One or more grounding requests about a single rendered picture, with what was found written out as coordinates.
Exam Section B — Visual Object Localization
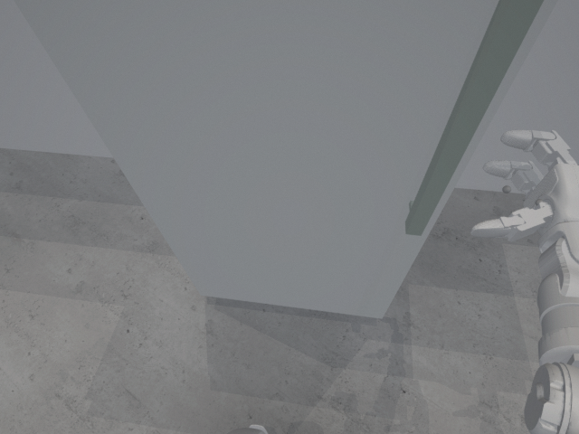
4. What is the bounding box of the robot right upper arm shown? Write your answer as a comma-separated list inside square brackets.
[524, 363, 579, 434]

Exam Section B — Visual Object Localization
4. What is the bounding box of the fridge door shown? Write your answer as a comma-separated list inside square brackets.
[14, 0, 558, 319]

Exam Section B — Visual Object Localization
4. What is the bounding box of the robot right hand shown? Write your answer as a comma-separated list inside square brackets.
[470, 130, 579, 242]

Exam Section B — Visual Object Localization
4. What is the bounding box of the handle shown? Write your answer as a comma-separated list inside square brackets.
[405, 0, 544, 236]

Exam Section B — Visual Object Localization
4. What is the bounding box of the robot right forearm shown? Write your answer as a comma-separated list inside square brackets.
[537, 222, 579, 368]

